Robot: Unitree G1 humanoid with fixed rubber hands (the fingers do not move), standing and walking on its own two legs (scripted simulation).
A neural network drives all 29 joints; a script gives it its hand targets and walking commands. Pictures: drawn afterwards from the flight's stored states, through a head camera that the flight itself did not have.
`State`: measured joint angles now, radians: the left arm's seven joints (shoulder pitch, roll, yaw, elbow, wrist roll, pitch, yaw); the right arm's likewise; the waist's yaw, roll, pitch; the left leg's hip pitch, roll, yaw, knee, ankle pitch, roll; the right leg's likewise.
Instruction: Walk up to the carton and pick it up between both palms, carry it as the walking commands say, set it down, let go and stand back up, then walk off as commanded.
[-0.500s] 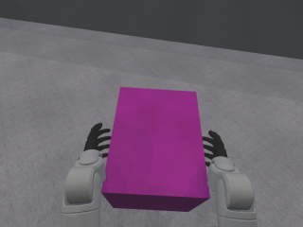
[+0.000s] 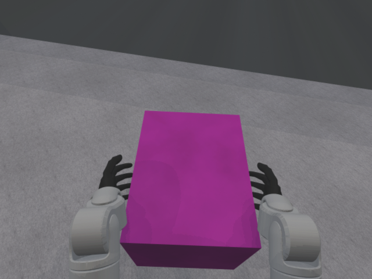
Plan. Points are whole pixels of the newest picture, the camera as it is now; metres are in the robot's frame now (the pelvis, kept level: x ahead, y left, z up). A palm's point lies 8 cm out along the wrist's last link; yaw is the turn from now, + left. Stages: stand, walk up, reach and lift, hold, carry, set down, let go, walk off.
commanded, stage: carry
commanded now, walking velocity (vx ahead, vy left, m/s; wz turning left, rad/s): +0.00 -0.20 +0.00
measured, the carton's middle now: (188, 189) +0.34 +0.00 +0.02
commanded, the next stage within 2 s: none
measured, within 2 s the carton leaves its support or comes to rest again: neither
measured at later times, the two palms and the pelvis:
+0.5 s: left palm (191, 118) +0.49 +0.00 +0.11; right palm (309, 134) +0.46 -0.29 +0.10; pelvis +0.19 -0.13 +0.02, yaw -3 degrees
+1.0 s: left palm (215, 82) +0.62 -0.07 +0.13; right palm (320, 97) +0.59 -0.36 +0.12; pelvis +0.32 -0.19 +0.02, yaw -4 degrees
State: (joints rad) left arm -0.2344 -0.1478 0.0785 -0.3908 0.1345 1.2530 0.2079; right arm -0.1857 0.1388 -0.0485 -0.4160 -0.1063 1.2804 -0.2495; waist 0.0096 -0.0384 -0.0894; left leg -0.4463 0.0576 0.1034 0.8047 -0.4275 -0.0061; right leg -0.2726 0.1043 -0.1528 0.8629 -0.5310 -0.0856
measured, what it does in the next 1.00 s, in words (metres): walks ahead: right foot, then left foot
